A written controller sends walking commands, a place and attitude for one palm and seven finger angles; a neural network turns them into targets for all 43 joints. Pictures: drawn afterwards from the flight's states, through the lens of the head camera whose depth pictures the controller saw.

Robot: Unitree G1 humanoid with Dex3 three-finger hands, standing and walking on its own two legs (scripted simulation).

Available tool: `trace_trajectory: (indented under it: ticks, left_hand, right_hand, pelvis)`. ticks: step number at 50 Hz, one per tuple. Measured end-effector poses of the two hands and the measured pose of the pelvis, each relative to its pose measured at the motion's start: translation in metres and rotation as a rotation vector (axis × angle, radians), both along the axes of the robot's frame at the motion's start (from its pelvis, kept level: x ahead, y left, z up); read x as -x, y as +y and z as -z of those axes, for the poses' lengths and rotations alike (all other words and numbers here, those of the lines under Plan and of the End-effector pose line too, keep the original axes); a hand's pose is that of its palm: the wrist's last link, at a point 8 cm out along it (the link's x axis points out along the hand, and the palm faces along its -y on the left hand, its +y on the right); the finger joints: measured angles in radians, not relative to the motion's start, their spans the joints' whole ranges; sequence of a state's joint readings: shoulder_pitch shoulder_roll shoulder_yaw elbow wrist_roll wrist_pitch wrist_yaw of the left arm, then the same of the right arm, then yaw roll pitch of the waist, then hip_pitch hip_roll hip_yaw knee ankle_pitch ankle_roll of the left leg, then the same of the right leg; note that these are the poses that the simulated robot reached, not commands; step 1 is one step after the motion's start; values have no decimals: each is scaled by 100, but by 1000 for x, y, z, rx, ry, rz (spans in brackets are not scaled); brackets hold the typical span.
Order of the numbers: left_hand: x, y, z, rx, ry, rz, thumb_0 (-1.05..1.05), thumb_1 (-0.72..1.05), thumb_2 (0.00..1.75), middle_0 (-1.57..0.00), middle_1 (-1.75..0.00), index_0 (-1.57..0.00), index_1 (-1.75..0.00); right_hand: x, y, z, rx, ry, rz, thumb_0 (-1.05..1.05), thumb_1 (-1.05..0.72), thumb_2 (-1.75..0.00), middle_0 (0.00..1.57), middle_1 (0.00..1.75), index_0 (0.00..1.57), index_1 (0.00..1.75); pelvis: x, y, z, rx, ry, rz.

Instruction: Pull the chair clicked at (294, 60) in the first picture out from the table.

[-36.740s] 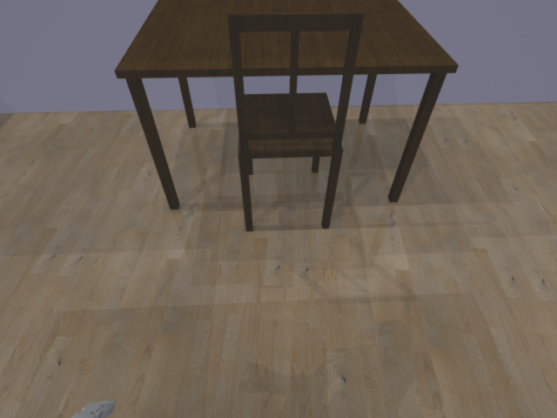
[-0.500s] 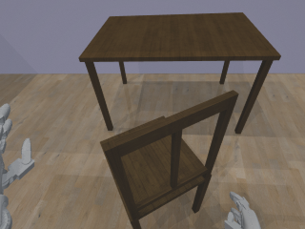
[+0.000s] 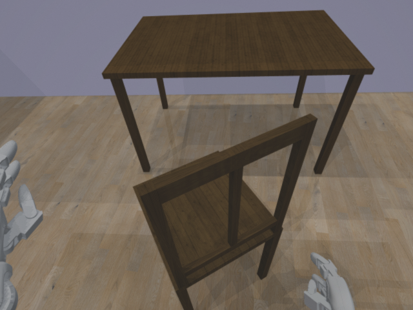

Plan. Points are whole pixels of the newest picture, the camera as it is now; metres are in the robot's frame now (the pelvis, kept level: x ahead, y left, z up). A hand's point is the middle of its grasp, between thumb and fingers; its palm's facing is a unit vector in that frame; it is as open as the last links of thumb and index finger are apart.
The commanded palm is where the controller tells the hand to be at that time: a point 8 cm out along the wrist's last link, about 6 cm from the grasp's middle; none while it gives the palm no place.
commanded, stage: step back with the hand held close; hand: left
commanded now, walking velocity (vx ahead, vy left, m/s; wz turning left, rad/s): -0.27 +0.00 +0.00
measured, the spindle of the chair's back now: (233, 211) +0.36 -0.01 -0.06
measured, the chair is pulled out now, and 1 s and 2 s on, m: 0.61 0.61 0.61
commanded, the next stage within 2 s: stop stepping back and stand still in 1.62 s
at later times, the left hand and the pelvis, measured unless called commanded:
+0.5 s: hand (19, 241) +0.15 +0.28 +0.17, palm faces +0.47 -0.74 -0.47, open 7.4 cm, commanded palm +0.10 +0.31 +0.17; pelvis -0.04 +0.01 -0.01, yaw +0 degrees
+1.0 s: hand out of the picture +0.11 +0.27 +0.17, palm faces +0.52 -0.71 -0.48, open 7.4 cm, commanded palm +0.04 +0.31 +0.17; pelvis -0.09 +0.00 -0.03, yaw +3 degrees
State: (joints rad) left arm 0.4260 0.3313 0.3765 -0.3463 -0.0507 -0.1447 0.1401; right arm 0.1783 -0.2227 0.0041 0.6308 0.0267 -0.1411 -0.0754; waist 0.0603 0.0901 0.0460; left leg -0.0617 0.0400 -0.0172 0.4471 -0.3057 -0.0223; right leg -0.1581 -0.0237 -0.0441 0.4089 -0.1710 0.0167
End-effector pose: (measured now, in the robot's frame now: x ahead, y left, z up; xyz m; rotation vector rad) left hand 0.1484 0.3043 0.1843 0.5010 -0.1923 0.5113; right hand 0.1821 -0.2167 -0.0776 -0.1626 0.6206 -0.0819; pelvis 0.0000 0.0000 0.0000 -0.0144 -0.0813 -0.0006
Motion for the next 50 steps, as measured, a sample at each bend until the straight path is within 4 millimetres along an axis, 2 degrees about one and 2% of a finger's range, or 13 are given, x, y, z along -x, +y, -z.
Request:
trace_trajectory:
  ticks: [4,11,16,21,27,33,41,50]
  left_hand:
    - [-7,3,-2,-50,13,40,1,89,90,-21,-30,-21,-30]
    - [-4,1,14,-76,136,133,1,89,90,-21,-30,-22,-30]
    - [8,7,7,-112,94,143,1,89,90,-22,-30,-22,-30]
    - [24,10,-3,-127,6,104,1,89,90,-22,-30,-22,-30]
    - [44,2,5,-77,-15,54,1,89,90,-21,-30,-22,-30]
    - [55,-4,14,-46,4,76,1,89,90,-21,-30,-22,-30]
    - [71,5,0,-150,-29,98,1,89,90,-22,-30,-22,-30]
    - [88,-1,1,-162,-94,47,1,89,90,-21,-30,-22,-30]
  right_hand:
    - [11,-2,0,19,37,15,1,-90,-90,20,30,20,30]
    - [41,-9,6,47,115,100,1,-90,-90,20,30,20,30]
    - [57,-6,7,61,136,126,1,-90,-90,20,30,20,30]
    - [62,0,7,45,102,112,1,-90,-90,20,30,20,30]
    - [66,1,10,20,63,80,1,-90,-90,20,30,20,30]
    - [84,-8,10,66,94,62,1,-90,-90,20,30,21,30]
    - [112,-14,7,93,100,97,1,-90,-90,20,30,20,30]
    - [117,-15,24,59,92,63,1,-90,-90,20,30,20,30]
  pelvis:
    - [9,5,0,-1,36,13]
    - [17,18,1,-15,72,23]
    - [23,21,4,-21,69,14]
    - [32,17,8,-26,59,9]
    - [47,9,12,-18,57,7]
    - [66,9,13,-10,74,4]
    - [79,10,16,-7,73,-14]
    - [88,2,25,-17,63,-48]
